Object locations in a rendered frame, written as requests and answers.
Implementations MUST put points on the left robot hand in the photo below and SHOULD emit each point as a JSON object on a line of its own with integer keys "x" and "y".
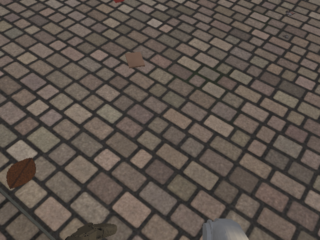
{"x": 92, "y": 231}

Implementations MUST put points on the robot right thigh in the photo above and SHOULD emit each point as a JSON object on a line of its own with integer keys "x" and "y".
{"x": 222, "y": 229}

